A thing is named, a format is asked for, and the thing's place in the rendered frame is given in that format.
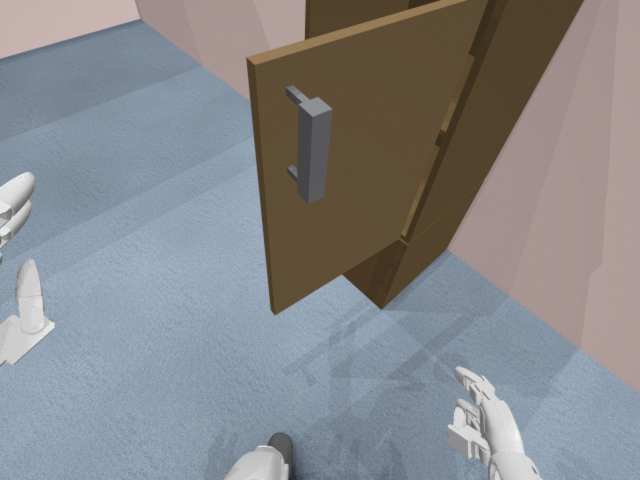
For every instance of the handle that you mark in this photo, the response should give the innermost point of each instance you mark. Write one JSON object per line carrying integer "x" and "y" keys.
{"x": 314, "y": 125}

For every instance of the right robot hand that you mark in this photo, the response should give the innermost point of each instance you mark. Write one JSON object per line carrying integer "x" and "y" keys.
{"x": 493, "y": 428}

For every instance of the robot left foot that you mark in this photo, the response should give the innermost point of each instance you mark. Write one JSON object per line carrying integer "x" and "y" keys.
{"x": 283, "y": 444}

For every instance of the cupboard door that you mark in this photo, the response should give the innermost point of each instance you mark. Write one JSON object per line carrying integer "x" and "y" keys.
{"x": 389, "y": 82}

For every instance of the right robot forearm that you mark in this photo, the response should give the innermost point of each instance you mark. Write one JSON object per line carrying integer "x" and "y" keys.
{"x": 512, "y": 465}

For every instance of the left robot thigh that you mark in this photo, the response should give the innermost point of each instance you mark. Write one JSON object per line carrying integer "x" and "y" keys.
{"x": 259, "y": 465}

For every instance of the left robot hand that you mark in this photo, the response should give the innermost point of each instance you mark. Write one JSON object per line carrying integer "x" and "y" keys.
{"x": 19, "y": 335}

